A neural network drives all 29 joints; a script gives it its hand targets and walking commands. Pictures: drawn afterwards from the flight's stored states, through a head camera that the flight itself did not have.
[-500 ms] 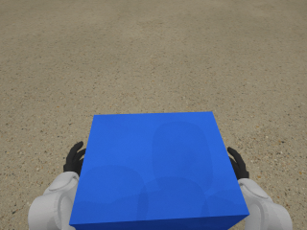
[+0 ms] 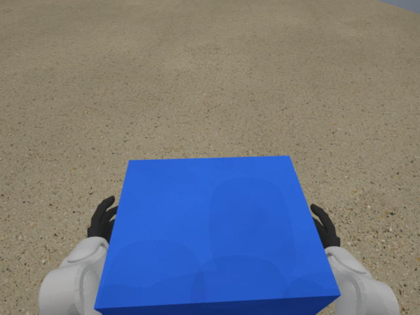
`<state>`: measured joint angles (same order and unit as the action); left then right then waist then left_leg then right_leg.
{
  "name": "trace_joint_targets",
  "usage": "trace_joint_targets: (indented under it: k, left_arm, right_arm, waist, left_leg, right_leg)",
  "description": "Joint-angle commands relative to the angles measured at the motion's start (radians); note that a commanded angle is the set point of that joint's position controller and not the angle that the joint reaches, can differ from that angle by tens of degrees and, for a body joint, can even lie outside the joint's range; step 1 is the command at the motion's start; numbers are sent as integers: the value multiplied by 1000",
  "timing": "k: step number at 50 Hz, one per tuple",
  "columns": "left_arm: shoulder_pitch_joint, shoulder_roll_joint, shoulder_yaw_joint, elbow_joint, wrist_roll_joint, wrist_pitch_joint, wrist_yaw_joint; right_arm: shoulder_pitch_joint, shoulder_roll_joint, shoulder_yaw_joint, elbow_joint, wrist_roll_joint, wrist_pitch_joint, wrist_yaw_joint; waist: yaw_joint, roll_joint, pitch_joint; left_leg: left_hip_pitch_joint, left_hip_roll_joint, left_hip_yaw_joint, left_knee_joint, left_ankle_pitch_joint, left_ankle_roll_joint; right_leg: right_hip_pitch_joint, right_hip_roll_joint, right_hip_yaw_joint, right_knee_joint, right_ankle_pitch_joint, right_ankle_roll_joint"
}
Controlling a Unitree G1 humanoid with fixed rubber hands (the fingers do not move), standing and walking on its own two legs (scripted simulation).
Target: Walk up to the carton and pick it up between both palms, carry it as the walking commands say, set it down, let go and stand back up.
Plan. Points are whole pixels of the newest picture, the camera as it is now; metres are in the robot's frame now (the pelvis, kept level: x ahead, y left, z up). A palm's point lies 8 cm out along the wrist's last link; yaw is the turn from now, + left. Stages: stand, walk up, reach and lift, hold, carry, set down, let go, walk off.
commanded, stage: carry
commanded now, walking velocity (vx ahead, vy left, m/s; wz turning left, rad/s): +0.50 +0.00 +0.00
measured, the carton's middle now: (212, 256) +0.24 +0.01 +0.02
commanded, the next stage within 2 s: none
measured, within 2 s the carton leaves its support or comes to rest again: neither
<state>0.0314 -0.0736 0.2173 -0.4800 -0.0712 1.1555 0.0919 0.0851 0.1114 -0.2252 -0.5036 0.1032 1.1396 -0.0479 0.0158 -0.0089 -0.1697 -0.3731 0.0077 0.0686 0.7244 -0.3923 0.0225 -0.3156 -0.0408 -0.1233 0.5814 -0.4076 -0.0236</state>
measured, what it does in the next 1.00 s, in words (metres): walks ahead: left foot, then right foot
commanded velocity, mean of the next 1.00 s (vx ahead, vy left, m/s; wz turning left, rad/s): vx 0.50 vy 0.00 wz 0.00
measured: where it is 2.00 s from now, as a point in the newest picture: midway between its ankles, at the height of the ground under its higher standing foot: (218, 170)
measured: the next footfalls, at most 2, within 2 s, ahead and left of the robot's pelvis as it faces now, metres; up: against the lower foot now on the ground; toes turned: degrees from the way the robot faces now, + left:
left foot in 0.20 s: +0.17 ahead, +0.12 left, +0.00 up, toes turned +5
right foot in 0.50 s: +0.29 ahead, -0.10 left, +0.00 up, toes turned -9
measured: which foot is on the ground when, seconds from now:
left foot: up 0.00-0.18, down 0.20-0.54, up 0.56-0.82, down 0.84-1.00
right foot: down 0.00-0.22, up 0.24-0.48, down 0.50-0.86, up 0.88-1.00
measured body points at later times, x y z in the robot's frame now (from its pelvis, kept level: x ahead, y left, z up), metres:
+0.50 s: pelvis +0.23 +0.00 +0.01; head +0.21 +0.00 +0.46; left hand +0.47 +0.19 +0.08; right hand +0.46 -0.18 +0.08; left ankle +0.13 +0.11 -0.73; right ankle +0.24 -0.09 -0.73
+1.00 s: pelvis +0.53 +0.01 +0.00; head +0.55 +0.01 +0.45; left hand +0.78 +0.20 +0.06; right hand +0.77 -0.17 +0.06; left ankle +0.53 +0.11 -0.73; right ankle +0.35 -0.07 -0.63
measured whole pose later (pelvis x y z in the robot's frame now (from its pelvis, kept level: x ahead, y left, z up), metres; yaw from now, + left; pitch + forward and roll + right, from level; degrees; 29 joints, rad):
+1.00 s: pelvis +0.53 +0.01 +0.00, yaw -1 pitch +5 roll +1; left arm 0.05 -0.06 0.23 -0.47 -0.10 1.11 0.09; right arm 0.09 0.11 -0.20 -0.51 0.10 1.10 -0.06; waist 0.01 -0.03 -0.07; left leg -0.36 0.00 0.14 0.57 -0.30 0.04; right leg -0.30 -0.05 -0.11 1.14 -0.42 0.01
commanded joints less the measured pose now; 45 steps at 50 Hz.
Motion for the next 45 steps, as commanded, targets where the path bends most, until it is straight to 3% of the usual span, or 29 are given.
trace_joint_targets:
  k: [1,2,4,7,8,9,10,11,13,15,17,20,21,23,24,25,26,27,28,30,33,36,38,40,41,42,43,44,45]
  left_arm:
    - [-402,-700,-865,-239,-241,-56,-145]
    - [-349,-681,-826,-201,-221,-59,-155]
    - [-362,-683,-839,-188,-229,-59,-152]
    - [-365,-683,-860,-196,-233,-63,-151]
    - [-350,-661,-872,-217,-232,-60,-148]
    - [-389,-655,-863,-226,-222,-50,-152]
    - [-371,-649,-879,-252,-225,-41,-151]
    - [-388,-617,-865,-232,-218,-30,-146]
    - [-420,-671,-871,-228,-219,-52,-150]
    - [-373,-668,-806,-162,-199,-37,-159]
    - [-388,-663,-808,-137,-182,-26,-160]
    - [-375,-648,-805,-126,-176,-18,-161]
    - [-365,-645,-795,-111,-177,-16,-157]
    - [-401,-650,-805,-123,-173,-8,-154]
    - [-374,-632,-799,-124,-170,-10,-144]
    - [-346,-610,-779,-114,-165,-4,-143]
    - [-378,-627,-803,-167,-201,-17,-149]
    - [-417,-657,-825,-172,-211,-23,-146]
    - [-396,-691,-814,-196,-225,-39,-152]
    - [-436,-708,-832,-254,-255,-61,-152]
    - [-438,-688,-838,-234,-252,-69,-161]
    - [-394,-705,-852,-196,-250,-76,-163]
    - [-400,-711,-858,-227,-262,-85,-173]
    - [-361,-671,-864,-212,-247,-75,-164]
    - [-369,-680,-865,-205,-238,-61,-159]
    - [-339,-644,-857,-215,-228,-54,-160]
    - [-314,-638,-852,-225,-221,-50,-159]
    - [-361,-667,-885,-273,-243,-58,-155]
    - [-358,-663,-888,-250,-243,-63,-156]
  right_arm:
    - [-499,713,873,-264,181,-35,78]
    - [-499,716,895,-263,188,-43,77]
    - [-484,686,877,-280,163,-50,68]
    - [-483,701,855,-276,157,-54,68]
    - [-370,669,811,-215,136,-46,70]
    - [-430,661,837,-237,148,-41,69]
    - [-365,650,793,-196,127,-40,68]
    - [-366,631,782,-176,133,-34,70]
    - [-424,664,823,-235,146,-46,78]
    - [-439,655,816,-185,121,-31,76]
    - [-419,651,796,-130,108,-20,79]
    - [-435,632,799,-135,103,-11,78]
    - [-441,598,781,-156,91,-13,68]
    - [-491,615,806,-185,121,-12,75]
    - [-431,597,792,-158,106,-1,71]
    - [-485,599,820,-179,108,6,69]
    - [-490,622,828,-217,107,3,68]
    - [-567,642,870,-264,151,1,75]
    - [-545,667,879,-270,176,-8,79]
    - [-522,741,883,-258,183,-30,78]
    - [-477,745,885,-239,157,-51,68]
    - [-464,724,878,-281,149,-71,67]
    - [-468,769,884,-276,156,-73,69]
    - [-437,711,861,-294,137,-67,69]
    - [-441,703,846,-280,145,-58,69]
    - [-370,667,835,-252,136,-56,65]
    - [-393,638,830,-273,140,-60,61]
    - [-399,694,841,-271,171,-68,69]
    - [-354,671,819,-255,160,-65,74]
  waist:
    - [34,-152,-155]
    - [31,-226,-166]
    - [25,-213,-143]
    - [-3,-202,-173]
    - [-23,-77,-286]
    - [-48,114,-276]
    - [-38,373,-245]
    - [-32,328,-239]
    - [-37,88,-138]
    - [-21,30,-56]
    - [-18,151,-1]
    - [-12,160,19]
    - [-8,231,-20]
    - [-9,233,-18]
    - [-5,153,-43]
    - [24,-22,-49]
    - [27,-303,-170]
    - [22,-301,-125]
    - [21,-157,-184]
    - [20,-117,-210]
    - [19,-154,-176]
    - [20,-104,-121]
    - [21,-213,-116]
    - [-6,-233,-149]
    - [-18,-104,-238]
    - [-47,48,-308]
    - [-51,246,-318]
    - [-48,360,-285]
    - [-42,229,-291]
  left_leg:
    - [-617,49,55,155,-95,-11]
    - [-554,46,56,89,-37,-23]
    - [-422,49,62,-47,52,-26]
    - [70,-36,156,-306,300,4]
    - [334,-55,134,-317,286,7]
    - [568,122,-136,-292,335,90]
    - [722,314,-552,-410,498,203]
    - [749,355,-627,-392,663,241]
    - [554,356,-499,-423,439,214]
    - [436,323,-399,-487,380,183]
    - [342,299,-317,-563,286,148]
    - [251,279,-199,-579,182,102]
    - [264,243,-152,-531,213,92]
    - [251,228,-128,-481,223,93]
    - [176,176,-50,-377,260,62]
    - [-61,130,15,-146,355,6]
    - [-316,31,100,136,102,-32]
    - [-477,9,24,281,-109,-30]
    - [-495,34,-56,396,-74,-23]
    - [-592,59,-27,420,-1,-19]
    - [-558,94,0,250,55,-26]
    - [-358,74,44,-30,174,-40]
    - [-168,3,135,-193,287,-29]
    - [96,-68,199,-289,367,-29]
    - [295,-69,181,-272,340,-8]
    - [580,96,-97,-218,522,60]
    - [755,279,-421,-295,709,191]
    - [815,347,-554,-313,973,273]
    - [770,356,-530,-330,901,246]
  right_leg:
    - [872,-342,287,-209,858,-131]
    - [837,-315,262,-216,874,-122]
    - [719,-322,209,-236,837,-112]
    - [383,-220,-7,-110,847,-8]
    - [293,-153,-64,86,825,31]
    - [-60,-81,-94,355,602,77]
    - [-378,86,-25,604,-53,83]
    - [-431,61,118,700,-167,55]
    - [-460,-44,162,633,-38,39]
    - [-388,-98,187,394,23,46]
    - [-310,-78,135,265,66,47]
    - [-132,-66,94,22,78,49]
    - [-67,-55,82,-54,93,45]
    - [-12,-11,0,-149,112,49]
    - [152,-13,-4,-217,159,33]
    - [411,-117,148,-268,123,-19]
    - [682,-332,470,-366,194,-107]
    - [746,-407,584,-352,485,-180]
    - [803,-388,502,-268,722,-206]
    - [887,-363,370,-220,979,-135]
    - [818,-346,295,-263,917,-123]
    - [627,-276,131,-277,829,-114]
    - [523,-213,15,-217,1031,-61]
    - [397,-186,-71,-84,1101,12]
    - [307,-158,-74,36,1015,34]
    - [39,-68,-86,333,817,80]
    - [-256,61,-34,626,228,85]
    - [-410,124,96,804,-145,61]
    - [-422,45,157,797,-116,57]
